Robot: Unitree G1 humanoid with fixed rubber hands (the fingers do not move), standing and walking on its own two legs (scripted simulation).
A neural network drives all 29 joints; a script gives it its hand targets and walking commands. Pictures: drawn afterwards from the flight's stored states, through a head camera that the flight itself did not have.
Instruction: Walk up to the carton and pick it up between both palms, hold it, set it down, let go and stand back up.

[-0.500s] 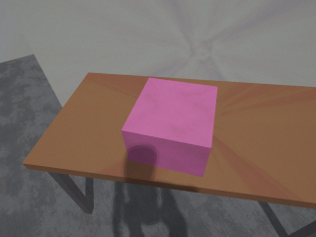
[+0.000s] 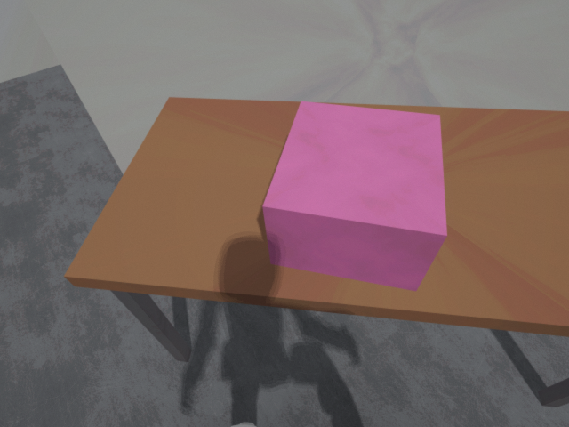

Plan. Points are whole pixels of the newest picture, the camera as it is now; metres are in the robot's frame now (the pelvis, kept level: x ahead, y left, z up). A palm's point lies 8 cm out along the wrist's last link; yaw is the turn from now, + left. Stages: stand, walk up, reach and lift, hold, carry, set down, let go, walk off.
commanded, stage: walk up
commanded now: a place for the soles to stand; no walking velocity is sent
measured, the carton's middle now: (354, 190) +0.55 -0.07 -0.02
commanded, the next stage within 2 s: none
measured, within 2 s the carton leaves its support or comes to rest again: neither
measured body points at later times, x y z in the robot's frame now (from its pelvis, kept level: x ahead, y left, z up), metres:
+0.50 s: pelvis +0.01 +0.05 +0.02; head +0.02 +0.04 +0.47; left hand +0.13 +0.27 -0.12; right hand +0.02 -0.20 -0.13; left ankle +0.05 +0.17 -0.71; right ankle +0.00 -0.06 -0.71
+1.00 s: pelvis +0.02 +0.05 +0.02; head +0.03 +0.04 +0.47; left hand +0.13 +0.29 -0.12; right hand +0.01 -0.20 -0.12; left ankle +0.05 +0.17 -0.71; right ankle +0.00 -0.06 -0.71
